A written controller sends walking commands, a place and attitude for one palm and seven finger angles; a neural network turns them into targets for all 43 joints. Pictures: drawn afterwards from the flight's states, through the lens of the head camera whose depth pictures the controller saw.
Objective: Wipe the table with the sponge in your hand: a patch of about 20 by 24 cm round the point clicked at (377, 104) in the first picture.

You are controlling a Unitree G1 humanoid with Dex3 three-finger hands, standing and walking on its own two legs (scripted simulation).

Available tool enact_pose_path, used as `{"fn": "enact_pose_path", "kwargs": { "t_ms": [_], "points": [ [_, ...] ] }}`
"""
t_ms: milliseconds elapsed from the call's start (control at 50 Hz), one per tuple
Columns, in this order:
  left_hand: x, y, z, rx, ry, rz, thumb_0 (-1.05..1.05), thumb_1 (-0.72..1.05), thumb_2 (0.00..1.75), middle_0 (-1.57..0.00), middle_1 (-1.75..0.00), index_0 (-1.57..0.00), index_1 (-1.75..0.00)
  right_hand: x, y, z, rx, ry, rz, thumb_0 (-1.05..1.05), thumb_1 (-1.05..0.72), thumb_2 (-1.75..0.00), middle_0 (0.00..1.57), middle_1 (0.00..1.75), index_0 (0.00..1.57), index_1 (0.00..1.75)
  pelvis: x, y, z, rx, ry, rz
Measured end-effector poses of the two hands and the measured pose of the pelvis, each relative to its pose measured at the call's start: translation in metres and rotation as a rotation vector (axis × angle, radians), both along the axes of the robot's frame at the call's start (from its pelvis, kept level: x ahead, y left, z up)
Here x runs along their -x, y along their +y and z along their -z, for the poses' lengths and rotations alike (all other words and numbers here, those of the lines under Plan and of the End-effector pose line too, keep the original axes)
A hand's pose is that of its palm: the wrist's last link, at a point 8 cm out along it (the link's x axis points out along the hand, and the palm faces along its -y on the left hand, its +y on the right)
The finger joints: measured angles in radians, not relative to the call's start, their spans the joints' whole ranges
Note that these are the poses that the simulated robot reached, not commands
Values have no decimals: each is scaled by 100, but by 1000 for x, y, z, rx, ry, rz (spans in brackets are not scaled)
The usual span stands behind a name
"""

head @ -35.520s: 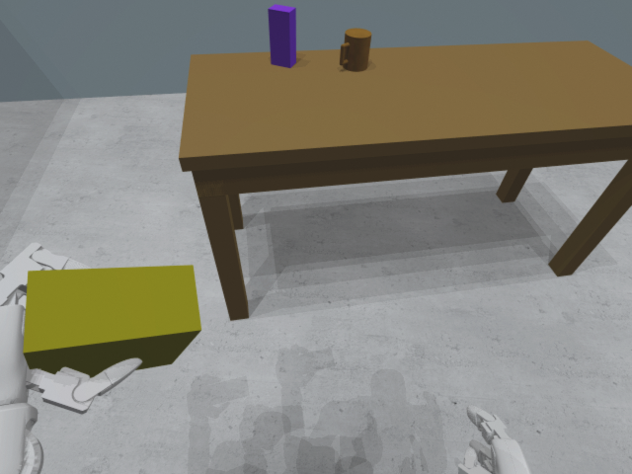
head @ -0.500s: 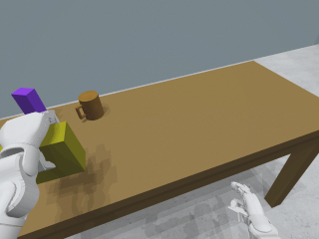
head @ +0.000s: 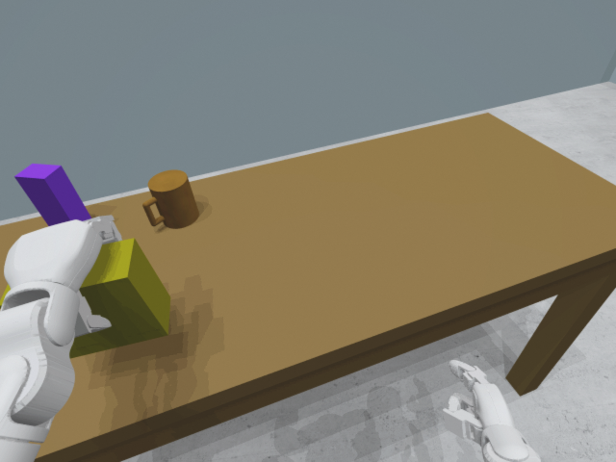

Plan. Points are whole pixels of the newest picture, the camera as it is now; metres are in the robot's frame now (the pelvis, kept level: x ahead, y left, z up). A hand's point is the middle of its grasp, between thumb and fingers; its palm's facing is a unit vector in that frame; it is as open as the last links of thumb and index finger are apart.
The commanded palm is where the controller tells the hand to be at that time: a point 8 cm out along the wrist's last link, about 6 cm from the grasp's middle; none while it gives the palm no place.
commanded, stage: bring the sponge back beside the body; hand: left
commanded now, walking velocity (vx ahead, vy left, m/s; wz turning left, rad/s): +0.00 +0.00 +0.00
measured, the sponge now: (105, 310) +0.24 +0.32 +0.09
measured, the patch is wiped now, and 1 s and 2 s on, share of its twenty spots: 1.00 1.00 1.00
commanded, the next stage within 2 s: step back with the hand held close in 1.34 s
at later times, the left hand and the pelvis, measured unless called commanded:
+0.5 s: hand (96, 301) +0.23 +0.30 +0.14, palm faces +0.15 -0.14 -0.98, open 10.5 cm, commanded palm +0.18 +0.29 +0.21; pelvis +0.01 +0.00 +0.00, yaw +0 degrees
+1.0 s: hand (120, 334) +0.20 +0.26 +0.12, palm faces +0.12 -0.16 -0.98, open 10.5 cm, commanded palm +0.16 +0.26 +0.19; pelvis +0.01 -0.02 +0.00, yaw -1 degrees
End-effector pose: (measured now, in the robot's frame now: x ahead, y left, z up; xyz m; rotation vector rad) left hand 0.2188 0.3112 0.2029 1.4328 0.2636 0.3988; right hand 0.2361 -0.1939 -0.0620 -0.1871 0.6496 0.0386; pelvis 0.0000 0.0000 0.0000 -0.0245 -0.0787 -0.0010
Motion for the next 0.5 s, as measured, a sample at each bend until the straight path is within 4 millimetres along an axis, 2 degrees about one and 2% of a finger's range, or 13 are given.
{"fn": "enact_pose_path", "kwargs": {
  "t_ms": [220, 340, 500],
  "points": [
    [11, -4, 4, 36, -36, -29, -1, -53, 105, -67, -128, -70, -128, -18, 13, -6, -22, -23, -24, 2, -90, -90, 20, 30, 20, 30, -6, 6, -1, -1, 6, -3],
    [16, -14, 9, 51, -35, -13, -1, -53, 105, -67, -128, -70, -128, -27, 21, -13, -36, -50, -42, 2, -90, -90, 20, 30, 20, 30, -8, 7, -1, -2, 5, 0],
    [20, -17, 13, 50, -38, -25, -1, -53, 105, -67, -128, -70, -128, -31, 21, -16, -37, -52, -54, 2, -90, -90, 20, 30, 20, 30, -10, 2, -1, -3, 3, 4]
  ]
}}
